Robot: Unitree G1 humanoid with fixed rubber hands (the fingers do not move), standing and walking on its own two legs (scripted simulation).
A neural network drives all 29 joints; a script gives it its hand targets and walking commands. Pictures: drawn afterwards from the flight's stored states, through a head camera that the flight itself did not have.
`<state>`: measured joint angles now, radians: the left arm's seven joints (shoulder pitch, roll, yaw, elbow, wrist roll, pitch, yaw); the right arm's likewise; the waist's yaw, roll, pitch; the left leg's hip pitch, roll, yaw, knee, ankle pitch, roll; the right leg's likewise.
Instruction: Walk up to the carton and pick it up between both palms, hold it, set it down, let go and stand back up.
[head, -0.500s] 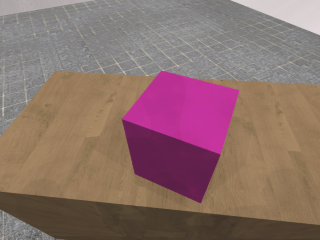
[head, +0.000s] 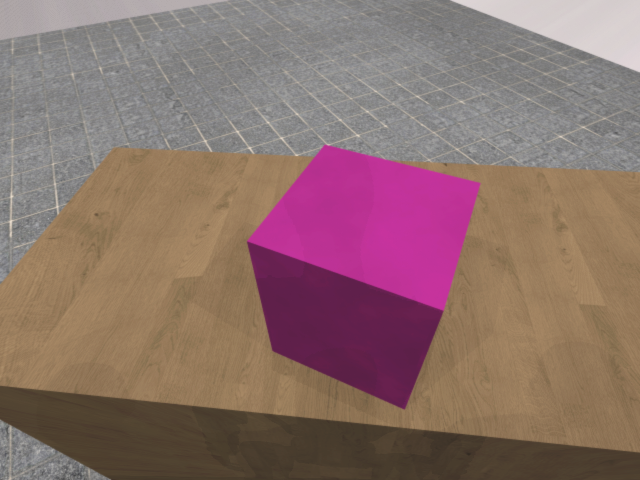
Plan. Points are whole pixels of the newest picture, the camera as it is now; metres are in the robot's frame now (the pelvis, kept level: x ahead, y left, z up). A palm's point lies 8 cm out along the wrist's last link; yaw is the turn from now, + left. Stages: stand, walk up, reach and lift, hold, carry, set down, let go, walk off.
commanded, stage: stand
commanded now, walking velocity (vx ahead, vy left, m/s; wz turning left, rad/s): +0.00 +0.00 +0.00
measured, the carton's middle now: (364, 276) +0.38 -0.04 +0.05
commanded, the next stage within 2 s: none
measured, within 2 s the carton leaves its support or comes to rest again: neither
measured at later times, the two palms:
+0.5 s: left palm out of the picture -0.03 +0.21 -0.15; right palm out of the picture -0.02 -0.20 -0.15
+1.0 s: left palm out of the picture -0.05 +0.20 -0.14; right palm out of the picture -0.04 -0.20 -0.15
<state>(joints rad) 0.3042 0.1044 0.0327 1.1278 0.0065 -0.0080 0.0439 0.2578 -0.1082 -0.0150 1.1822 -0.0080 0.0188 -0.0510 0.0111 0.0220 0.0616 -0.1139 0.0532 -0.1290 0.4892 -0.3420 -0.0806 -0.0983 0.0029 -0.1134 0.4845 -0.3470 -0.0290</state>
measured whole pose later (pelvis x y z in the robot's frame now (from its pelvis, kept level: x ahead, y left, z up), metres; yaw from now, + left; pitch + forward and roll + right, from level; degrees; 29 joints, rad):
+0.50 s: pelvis +0.00 +0.00 +0.00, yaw +0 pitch -3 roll +0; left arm 0.31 0.10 0.04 1.14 0.01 0.00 0.05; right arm 0.26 -0.11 -0.02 1.18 -0.01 0.02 -0.05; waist 0.01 0.02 0.06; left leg -0.11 0.05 -0.12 0.48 -0.33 -0.08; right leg -0.09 0.00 -0.11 0.48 -0.34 -0.03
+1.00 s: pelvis -0.02 -0.01 +0.00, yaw +0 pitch -3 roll +0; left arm 0.32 0.09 0.03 1.12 0.01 -0.01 0.04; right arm 0.27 -0.11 -0.01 1.18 -0.01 0.02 -0.05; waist 0.01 0.02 0.07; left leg -0.13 0.06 -0.12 0.48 -0.31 -0.09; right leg -0.12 0.01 -0.11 0.49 -0.32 -0.04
